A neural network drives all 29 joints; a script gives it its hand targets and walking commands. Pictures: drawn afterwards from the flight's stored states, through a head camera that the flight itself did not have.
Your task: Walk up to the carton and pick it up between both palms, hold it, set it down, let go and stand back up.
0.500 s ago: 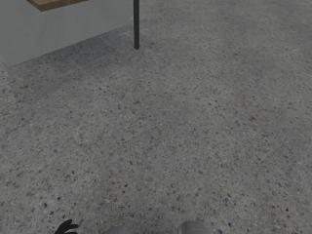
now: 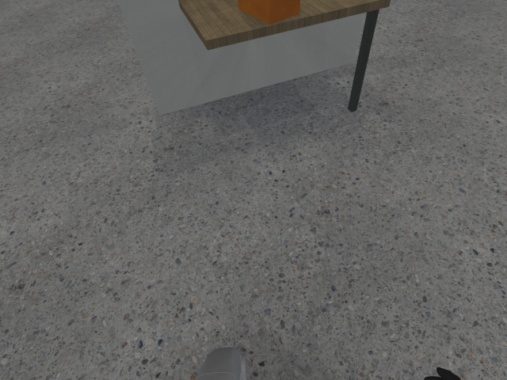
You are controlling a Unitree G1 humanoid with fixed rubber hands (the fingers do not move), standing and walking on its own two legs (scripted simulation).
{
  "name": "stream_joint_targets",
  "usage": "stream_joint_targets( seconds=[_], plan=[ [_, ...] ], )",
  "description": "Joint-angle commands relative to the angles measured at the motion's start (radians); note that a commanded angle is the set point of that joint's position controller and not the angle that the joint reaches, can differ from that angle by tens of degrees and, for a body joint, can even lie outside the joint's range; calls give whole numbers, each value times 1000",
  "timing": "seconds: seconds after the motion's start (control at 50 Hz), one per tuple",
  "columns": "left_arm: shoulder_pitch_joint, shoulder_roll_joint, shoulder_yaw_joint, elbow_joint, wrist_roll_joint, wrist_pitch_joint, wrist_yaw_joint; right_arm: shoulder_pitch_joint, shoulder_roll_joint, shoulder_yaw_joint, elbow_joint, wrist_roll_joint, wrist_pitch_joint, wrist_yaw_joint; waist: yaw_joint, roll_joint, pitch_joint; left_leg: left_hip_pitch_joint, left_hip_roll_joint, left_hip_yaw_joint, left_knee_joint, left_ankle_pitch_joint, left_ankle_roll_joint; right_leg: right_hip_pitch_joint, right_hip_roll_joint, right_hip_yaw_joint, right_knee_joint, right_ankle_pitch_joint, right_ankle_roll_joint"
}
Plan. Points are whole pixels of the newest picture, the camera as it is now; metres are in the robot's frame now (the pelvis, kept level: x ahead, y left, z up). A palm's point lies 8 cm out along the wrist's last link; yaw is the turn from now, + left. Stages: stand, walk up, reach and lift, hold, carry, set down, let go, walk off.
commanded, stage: walk up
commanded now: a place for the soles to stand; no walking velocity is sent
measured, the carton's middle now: out of the picture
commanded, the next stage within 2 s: none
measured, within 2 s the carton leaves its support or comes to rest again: neither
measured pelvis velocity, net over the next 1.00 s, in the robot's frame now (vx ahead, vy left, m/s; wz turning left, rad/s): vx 0.48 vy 0.01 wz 0.36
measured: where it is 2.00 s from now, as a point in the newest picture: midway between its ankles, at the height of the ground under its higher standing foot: (277, 222)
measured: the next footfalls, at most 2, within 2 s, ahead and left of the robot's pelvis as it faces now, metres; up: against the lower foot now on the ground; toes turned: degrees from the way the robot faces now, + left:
left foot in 0.20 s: +0.25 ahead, +0.16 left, +0.00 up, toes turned +13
right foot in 0.54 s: +0.45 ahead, -0.12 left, +0.00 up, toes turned +5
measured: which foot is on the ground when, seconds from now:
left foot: up 0.00-0.18, down 0.20-0.56, up 0.58-0.86, down 0.88-1.00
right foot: down 0.00-0.20, up 0.22-0.52, down 0.54-0.90, up 0.92-1.00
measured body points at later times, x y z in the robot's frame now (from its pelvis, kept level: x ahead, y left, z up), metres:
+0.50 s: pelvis +0.25 +0.00 -0.02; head +0.26 +0.03 +0.43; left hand +0.33 +0.26 -0.14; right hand +0.39 -0.24 -0.12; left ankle +0.21 +0.15 -0.72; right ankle +0.38 -0.13 -0.71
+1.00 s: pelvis +0.48 +0.01 -0.03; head +0.48 +0.05 +0.42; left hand +0.37 +0.27 -0.17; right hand +0.72 -0.15 -0.10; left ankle +0.52 +0.14 -0.72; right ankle +0.46 -0.12 -0.65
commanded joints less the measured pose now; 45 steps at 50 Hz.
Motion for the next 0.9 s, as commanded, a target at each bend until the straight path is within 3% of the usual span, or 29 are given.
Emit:
stream_joint_targets(
  seconds=[0.0, 0.04, 0.1, 0.14, 0.16, 0.18, 0.2, 0.22, 0.24, 0.26, 0.3, 0.32, 0.38, 0.44, 0.46, 0.5, 0.52, 0.54, 0.56, 0.58, 0.6, 0.62, 0.66, 0.68, 0.74, 0.78, 0.84, 0.86, 0.88],
  plan=[
    [-7, 214, 49, -67, 9, -27, 8, -65, -19, -2, -152, 12, -35, 14, -1, -225, 66, -133, 70, -70, -168, 63, 14, 68, -307, 240, -433, -147, -217],
    [-10, 221, 44, -64, 12, -12, 6, -83, -12, -1, -167, 16, -42, 19, -5, -219, 81, -63, 53, -24, -280, 110, 37, 47, -281, 119, -419, -84, -193],
    [-12, 244, 34, -65, 12, 15, 3, -92, -10, 5, -178, 14, -54, 21, -5, -213, 77, 88, -9, 61, -393, 152, 73, 24, -272, 21, -373, -46, -180],
    [-21, 271, 30, -66, 9, 43, 3, -4, -32, -1, -174, 6, -62, 7, -55, -163, 42, 246, -56, 91, -454, 136, 96, 7, -274, -8, -222, 20, -171],
    [-17, 265, 25, -69, 9, 59, -1, 128, -59, -13, -149, -5, -70, -9, -125, -70, -42, 432, -119, 106, -485, 111, 111, -28, -231, -51, 20, 134, -152],
    [23, 214, 2, -82, 12, 70, -11, 289, -117, -36, -112, -7, -78, -32, -193, 72, -153, 664, -134, 11, -477, 33, 129, -151, -164, -65, 363, 162, -114],
    [47, 148, -20, -149, 4, 73, -26, 339, -234, -62, -139, 0, -75, -59, -193, 213, -204, 755, 157, -562, -685, -329, 219, -409, -24, 13, 663, -162, -43],
    [2, 214, 2, -194, -3, 78, -36, 343, -294, -74, -152, 17, -59, -82, -194, 105, -276, 798, 283, -918, -888, -510, 300, -553, 24, 200, 795, -191, -23],
    [-45, 229, 11, -204, -18, 81, -36, 265, -296, -67, -175, 18, -52, -97, -165, 72, -190, 770, 303, -884, -885, -425, 338, -644, -16, 234, 894, -175, -4],
    [-36, 203, 2, -210, -24, 76, -31, 184, -266, -51, -179, 15, -58, -106, -128, 97, -103, 703, 285, -787, -844, -243, 363, -692, -42, 265, 907, -191, 0],
    [22, 183, 5, -195, -8, 76, -32, 79, -184, -15, -167, 6, -89, -109, -59, 82, -112, 529, 259, -581, -782, 41, 348, -579, -102, 342, 829, -190, 17],
    [40, 176, 8, -185, -6, 80, -39, 39, -166, -8, -156, -1, -103, -106, -32, 81, -104, 439, 254, -534, -780, 81, 345, -511, -112, 369, 770, -178, 20],
    [10, 142, 6, -198, -17, 89, -56, -18, -159, -6, -134, -19, -113, -95, -24, 94, -32, 282, 218, -402, -794, -8, 329, -433, -115, 342, 506, -146, 32],
    [-1, 123, 9, -205, -22, 78, -69, -47, -170, -13, -122, -18, -105, -78, -22, 127, -9, 147, 161, -302, -789, -129, 282, -255, -82, 281, 296, -12, 14],
    [18, 120, 16, -200, -19, 72, -71, -58, -170, -14, -121, -14, -99, -72, -7, 97, -4, 98, 143, -271, -768, -191, 263, -172, -53, 248, 252, 19, 5],
    [120, 132, 33, -172, -11, 62, -66, -88, -159, -11, -118, -11, -79, -61, 71, 28, -13, -57, 79, -194, -648, -372, 215, 89, 23, 143, 177, 73, -7],
    [167, 154, 43, -161, -7, 52, -59, -75, -122, 2, -117, -15, -69, -55, 98, -41, 0, -113, 29, -135, -552, -416, 188, 178, 71, 96, 141, 25, -15],
    [235, 227, 65, -152, 1, 41, -48, -74, -54, 24, -136, -9, -60, -46, 140, -243, 6, -245, -67, -36, -257, -378, 121, 252, -33, 335, 0, -198, -60],
    [235, 348, 92, -165, -8, 42, -38, 13, -18, 37, -188, 19, -61, -48, 124, -506, -62, -304, -165, 21, 103, -310, 82, 216, -301, 891, -324, -586, -200],
    [177, 341, 91, -169, -37, 46, -20, -21, -42, 28, -191, 8, -63, -57, 113, -388, 8, -344, -136, -112, 218, -275, 73, 169, -382, 1077, -472, -684, -268],
    [142, 316, 82, -164, -31, 44, -6, -81, -51, 21, -214, 1, -62, -57, 103, -296, 92, -390, -81, -124, 273, -199, 51, 120, -402, 1026, -483, -644, -298],
    [104, 274, 68, -155, -14, 42, 3, -86, -74, 15, -212, 10, -60, -54, 93, -246, 101, -391, -30, -105, 290, -150, 32, 125, -372, 884, -419, -495, -302],
    [72, 206, 44, -126, -2, 31, 7, -70, -72, 7, -203, 0, -59, -42, 71, -207, 67, -295, 33, -117, 160, -133, 18, 80, -330, 657, -338, -167, -291],
    [52, 195, 37, -115, 3, 25, 6, -58, -57, 6, -205, 6, -57, -36, 58, -217, 47, -238, 41, -105, 68, -130, 12, 63, -310, 571, -326, -61, -286],
    [32, 211, 32, -86, 18, 19, 6, -82, -9, 16, -216, 17, -54, -23, 50, -231, 21, -91, 31, -27, -165, -98, 34, 34, -260, 389, -281, 127, -281],
    [14, 223, 29, -80, 12, 29, 1, -75, 8, 18, -220, 23, -58, -23, 29, -240, 13, 30, -6, 29, -282, -18, 62, -14, -222, 301, -238, 147, -252],
    [-26, 218, 16, -88, 0, 50, -14, 53, -4, 5, -195, 14, -69, -38, -66, -152, -28, 405, -101, 136, -470, 156, 95, -191, -172, 179, -85, 49, -172],
    [0, 185, 0, -97, 0, 55, -21, 159, -45, -13, -171, 6, -76, -52, -115, -74, -108, 602, -111, 84, -489, 126, 108, -251, -125, 131, 117, 92, -132],
    [25, 145, -17, -128, -3, 62, -27, 299, -128, -41, -158, -7, -80, -73, -186, 49, -214, 761, 96, -274, -584, -133, 161, -375, -47, 98, 468, 43, -69]
  ],
)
